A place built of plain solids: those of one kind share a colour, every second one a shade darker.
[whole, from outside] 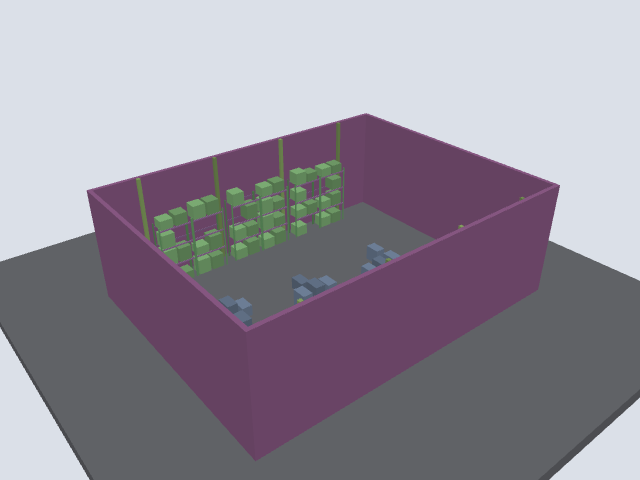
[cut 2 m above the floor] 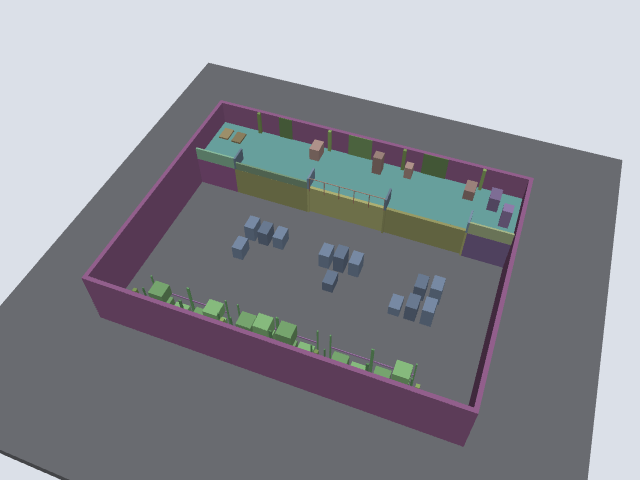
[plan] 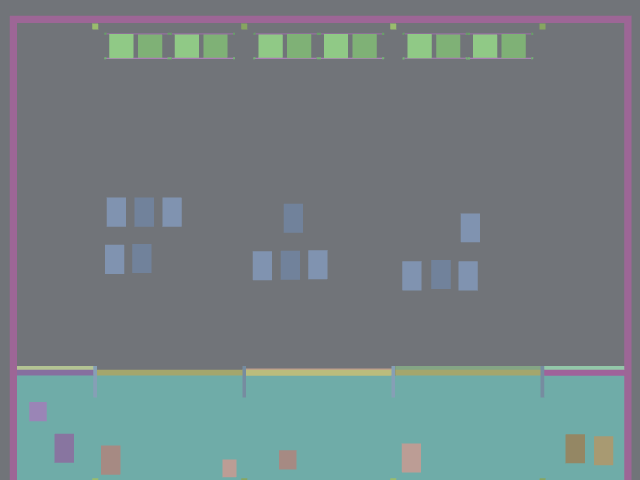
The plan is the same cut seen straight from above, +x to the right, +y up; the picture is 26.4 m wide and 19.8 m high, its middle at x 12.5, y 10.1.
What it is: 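A goods hall 25.1 x 19.1 m, 8.7 m high, with one raised deck 2.60 m over the floor along its south wall; three loading bays of 6 m between partitions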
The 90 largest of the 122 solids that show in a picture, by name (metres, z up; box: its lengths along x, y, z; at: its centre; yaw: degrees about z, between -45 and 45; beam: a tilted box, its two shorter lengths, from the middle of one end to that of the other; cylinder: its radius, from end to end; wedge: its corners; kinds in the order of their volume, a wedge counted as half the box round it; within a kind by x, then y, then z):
{
 "deck_inner_1": {"box": [25.05, 4.51, 2.65], "at": [12.53, 2.25, 1.27]},
 "wall_1": {"box": [0.3, 19.65, 8.75], "at": [-0.15, 9.53, 4.33]},
 "wall_2": {"box": [25.65, 0.3, 8.75], "at": [12.53, -0.15, 4.33]},
 "wall_3": {"box": [25.65, 0.3, 8.75], "at": [12.53, 19.2, 4.33]},
 "wall_4": {"box": [0.3, 19.65, 8.75], "at": [25.2, 9.53, 4.33]},
 "rack_load_1": {"box": [1.0, 1.0, 1.29], "at": [4.31, 18.1, 2.4]},
 "rack_load_2": {"box": [1.0, 1.0, 1.09], "at": [4.31, 18.1, 3.85]},
 "rack_load_3": {"box": [1.0, 1.0, 0.74], "at": [4.31, 18.1, 5.22]},
 "rack_load_4": {"box": [1.0, 1.0, 0.68], "at": [5.49, 18.1, 0.34]},
 "rack_load_5": {"box": [1.0, 1.0, 1.14], "at": [5.49, 18.1, 2.32]},
 "rack_load_6": {"box": [1.0, 1.0, 0.89], "at": [5.49, 18.1, 5.3]},
 "rack_load_7": {"box": [1.0, 1.0, 1.24], "at": [7.01, 18.1, 0.62]},
 "rack_load_8": {"box": [1.0, 1.0, 0.69], "at": [7.01, 18.1, 2.1]},
 "rack_load_9": {"box": [1.0, 1.0, 1.09], "at": [7.01, 18.1, 5.4]},
 "rack_load_10": {"box": [1.0, 1.0, 1.14], "at": [8.19, 18.1, 0.57]},
 "rack_load_11": {"box": [1.0, 1.0, 1.19], "at": [8.19, 18.1, 2.35]},
 "rack_load_12": {"box": [1.0, 1.0, 1.09], "at": [8.19, 18.1, 5.4]},
 "rack_load_13": {"box": [1.0, 1.0, 0.89], "at": [10.46, 18.1, 0.45]},
 "rack_load_14": {"box": [1.0, 1.0, 0.99], "at": [10.46, 18.1, 2.25]},
 "rack_load_15": {"box": [1.0, 1.0, 1.04], "at": [10.46, 18.1, 5.37]},
 "rack_load_16": {"box": [1.0, 1.0, 1.19], "at": [11.64, 18.1, 0.6]},
 "rack_load_17": {"box": [1.0, 1.0, 0.92], "at": [11.64, 18.1, 2.21]},
 "rack_load_18": {"box": [1.0, 1.0, 1.19], "at": [11.64, 18.1, 3.9]},
 "rack_load_19": {"box": [1.0, 1.0, 0.89], "at": [13.16, 18.1, 0.45]},
 "rack_load_20": {"box": [1.0, 1.0, 1.29], "at": [13.16, 18.1, 2.4]},
 "rack_load_21": {"box": [1.0, 1.0, 1.19], "at": [13.16, 18.1, 3.9]},
 "rack_load_22": {"box": [1.0, 1.0, 0.79], "at": [13.16, 18.1, 5.25]},
 "rack_load_23": {"box": [1.0, 1.0, 1.14], "at": [14.34, 18.1, 0.57]},
 "rack_load_24": {"box": [1.0, 1.0, 0.79], "at": [14.34, 18.1, 2.15]},
 "rack_load_25": {"box": [1.0, 1.0, 0.74], "at": [14.34, 18.1, 3.67]},
 "rack_load_26": {"box": [1.0, 1.0, 0.89], "at": [14.34, 18.1, 5.3]},
 "rack_load_27": {"box": [1.0, 1.0, 0.89], "at": [16.61, 18.1, 0.45]},
 "rack_load_28": {"box": [1.0, 1.0, 0.78], "at": [16.61, 18.1, 2.14]},
 "rack_load_29": {"box": [1.0, 1.0, 0.89], "at": [16.61, 18.1, 3.75]},
 "rack_load_30": {"box": [1.0, 1.0, 1.04], "at": [16.61, 18.1, 5.37]},
 "rack_load_31": {"box": [1.0, 1.0, 0.94], "at": [17.79, 18.1, 2.22]},
 "rack_load_32": {"box": [1.0, 1.0, 0.74], "at": [17.79, 18.1, 5.22]},
 "rack_load_33": {"box": [1.0, 1.0, 0.89], "at": [19.31, 18.1, 0.45]},
 "rack_load_34": {"box": [1.0, 1.0, 0.74], "at": [19.31, 18.1, 2.12]},
 "rack_load_35": {"box": [1.0, 1.0, 0.74], "at": [19.31, 18.1, 5.22]},
 "rack_load_36": {"box": [1.0, 1.0, 0.98], "at": [20.49, 18.1, 0.49]},
 "rack_load_37": {"box": [1.0, 1.0, 1.09], "at": [20.49, 18.1, 2.3]},
 "rack_load_38": {"box": [1.0, 1.0, 0.94], "at": [20.49, 18.1, 3.77]},
 "rack_load_39": {"box": [1.0, 1.0, 0.74], "at": [20.49, 18.1, 5.22]},
 "below_1": {"box": [0.8, 1.2, 1.7], "at": [4.03, 9.3, 0.85]},
 "below_2": {"box": [0.8, 1.2, 1.69], "at": [4.1, 11.25, 0.85]},
 "below_3": {"box": [0.8, 1.2, 1.4], "at": [5.15, 9.34, 0.7]},
 "below_4": {"box": [0.8, 1.2, 1.53], "at": [5.25, 11.25, 0.77]},
 "below_5": {"box": [0.8, 1.2, 0.84], "at": [6.4, 11.25, 0.42]},
 "below_6": {"box": [0.8, 1.2, 1.45], "at": [10.12, 9.04, 0.72]},
 "below_7": {"box": [0.8, 1.2, 1.67], "at": [11.28, 9.06, 0.83]},
 "below_8": {"box": [0.8, 1.2, 0.94], "at": [11.4, 11.0, 0.47]},
 "below_9": {"box": [0.8, 1.2, 1.4], "at": [12.41, 9.08, 0.7]},
 "below_10": {"box": [0.8, 1.2, 1.2], "at": [16.29, 8.62, 0.6]},
 "below_11": {"box": [0.8, 1.2, 1.35], "at": [17.49, 8.68, 0.68]},
 "below_12": {"box": [0.8, 1.2, 1.45], "at": [18.61, 8.62, 0.72]},
 "below_13": {"box": [0.8, 1.2, 1.19], "at": [18.7, 10.6, 0.6]},
 "strip_1": {"box": [0.15, 0.4, 2.65], "at": [3.23, 4.7, 1.27]},
 "strip_2": {"box": [6.0, 0.25, 2.65], "at": [6.3, 4.62, 1.27]},
 "strip_3": {"box": [0.15, 0.4, 2.65], "at": [9.38, 4.7, 1.27]},
 "strip_4": {"box": [6.0, 0.25, 2.65], "at": [12.45, 4.62, 1.27]},
 "strip_5": {"box": [0.15, 0.4, 2.65], "at": [15.53, 4.7, 1.27]},
 "strip_6": {"box": [6.0, 0.4, 2.65], "at": [18.6, 4.7, 1.27]},
 "column_1": {"box": [0.25, 0.25, 8.7], "at": [3.23, 0.14, 4.35]},
 "column_2": {"box": [0.25, 0.25, 8.7], "at": [3.23, 18.91, 4.35]},
 "column_3": {"box": [0.25, 0.25, 8.7], "at": [9.38, 0.14, 4.35]},
 "column_4": {"box": [0.25, 0.25, 8.7], "at": [9.38, 18.91, 4.35]},
 "column_5": {"box": [0.25, 0.25, 8.7], "at": [15.53, 0.14, 4.35]},
 "column_6": {"box": [0.25, 0.25, 8.7], "at": [15.53, 18.91, 4.35]},
 "column_7": {"box": [0.25, 0.25, 8.7], "at": [21.68, 0.14, 4.35]},
 "column_8": {"box": [0.25, 0.25, 8.7], "at": [21.68, 18.91, 4.35]},
 "strip_ende_1": {"box": [3.3, 0.4, 2.65], "at": [23.4, 4.7, 1.27]},
 "strip_endw_1": {"box": [3.15, 0.4, 2.65], "at": [1.57, 4.7, 1.27]},
 "back_1": {"box": [0.8, 1.2, 0.9], "at": [3.87, 1.02, 3.05]},
 "back_2": {"box": [0.58, 0.74, 1.07], "at": [8.77, 0.68, 3.13]},
 "back_3": {"box": [0.72, 0.8, 1.65], "at": [11.17, 1.03, 3.42]},
 "back_4": {"box": [0.8, 1.2, 1.1], "at": [16.27, 1.11, 3.15]},
 "endw_1": {"box": [0.72, 0.8, 1.65], "at": [0.87, 3.02, 3.42]},
 "endw_2": {"box": [0.8, 1.2, 1.25], "at": [1.95, 1.51, 3.23]},
 "screen_1": {"box": [0.15, 1.3, 1.1], "at": [3.23, 4.25, 3.15]},
 "screen_2": {"box": [0.15, 1.3, 1.1], "at": [9.38, 4.25, 3.15]},
 "screen_3": {"box": [0.15, 1.3, 1.1], "at": [15.53, 4.25, 3.15]},
 "screen_4": {"box": [0.15, 1.3, 1.1], "at": [21.68, 4.25, 3.15]},
 "guard_face_1": {"box": [6.0, 0.15, 0.7], "at": [18.6, 4.83, 2.95]},
 "end_face_ende_1": {"box": [3.3, 0.15, 1.1], "at": [23.4, 4.83, 3.15]},
 "end_face_endw_1": {"box": [3.15, 0.15, 1.1], "at": [1.57, 4.83, 3.15]},
 "door_back_1": {"box": [1.94, 0.05, 2.67], "at": [6.95, 0.03, 3.94]},
 "door_back_2": {"box": [1.94, 0.05, 2.67], "at": [13.0, 0.03, 3.94]},
 "ende_1": {"box": [0.8, 1.2, 0.14], "at": [23.03, 1.49, 2.67]},
 "ende_2": {"box": [0.8, 1.2, 0.14], "at": [24.2, 1.41, 2.67]}
}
